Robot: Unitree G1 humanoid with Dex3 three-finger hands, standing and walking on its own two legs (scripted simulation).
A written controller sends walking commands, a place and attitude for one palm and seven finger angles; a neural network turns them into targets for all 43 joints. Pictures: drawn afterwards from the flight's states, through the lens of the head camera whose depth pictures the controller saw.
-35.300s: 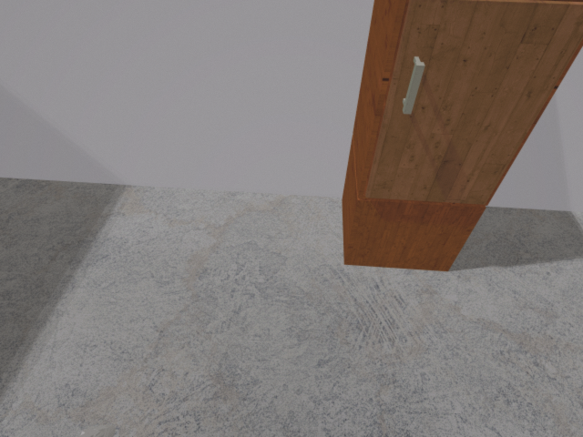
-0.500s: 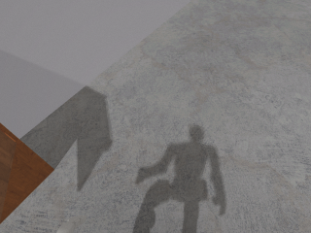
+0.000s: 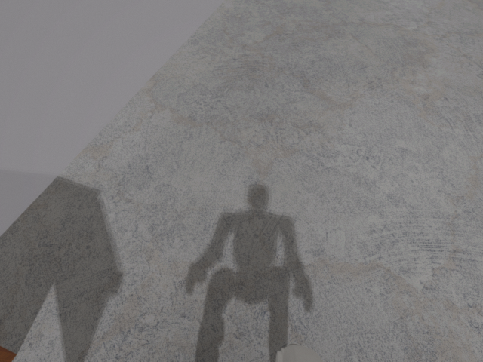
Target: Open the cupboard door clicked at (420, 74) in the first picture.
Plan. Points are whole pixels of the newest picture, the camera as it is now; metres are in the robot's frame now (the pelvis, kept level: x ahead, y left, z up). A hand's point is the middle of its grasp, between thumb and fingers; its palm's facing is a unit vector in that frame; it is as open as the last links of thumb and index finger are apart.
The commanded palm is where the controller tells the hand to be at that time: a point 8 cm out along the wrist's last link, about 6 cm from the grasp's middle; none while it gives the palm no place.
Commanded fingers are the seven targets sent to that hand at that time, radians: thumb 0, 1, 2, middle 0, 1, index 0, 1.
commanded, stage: walk to a spot facing it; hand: left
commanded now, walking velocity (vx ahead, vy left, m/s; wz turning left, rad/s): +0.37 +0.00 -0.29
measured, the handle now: out of the picture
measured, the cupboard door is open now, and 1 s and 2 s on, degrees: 48 48 48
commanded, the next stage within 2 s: turn to face it in 0.72 s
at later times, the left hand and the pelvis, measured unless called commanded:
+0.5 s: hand (177, 289) +0.27 +0.16 -0.19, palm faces -0.05 -0.98 -0.19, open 7.2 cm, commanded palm none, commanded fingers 0.00 0.90 0.90 -0.20 -0.30 -0.20 -0.30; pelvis +0.26 -0.04 -0.02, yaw -7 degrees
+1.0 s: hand (232, 181) +0.56 +0.06 -0.17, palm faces -0.08 -0.97 -0.21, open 7.2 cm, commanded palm none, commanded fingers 0.00 0.90 0.90 -0.20 -0.30 -0.20 -0.30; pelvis +0.48 -0.12 +0.00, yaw -6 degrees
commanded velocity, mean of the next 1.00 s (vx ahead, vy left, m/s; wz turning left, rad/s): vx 0.27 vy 0.00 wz -0.02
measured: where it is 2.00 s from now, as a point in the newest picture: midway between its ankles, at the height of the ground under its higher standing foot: (288, 251)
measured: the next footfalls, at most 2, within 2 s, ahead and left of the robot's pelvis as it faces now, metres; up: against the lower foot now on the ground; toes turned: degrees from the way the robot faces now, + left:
right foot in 0.16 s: +0.18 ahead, -0.14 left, +0.00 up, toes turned -10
left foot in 0.48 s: +0.40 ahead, +0.08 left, +0.00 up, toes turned +3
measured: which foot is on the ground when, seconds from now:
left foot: down 0.00-0.14, up 0.16-0.46, down 0.48-0.80, up 0.82-1.00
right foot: up 0.00-0.14, down 0.16-0.48, up 0.50-0.78, down 0.80-1.00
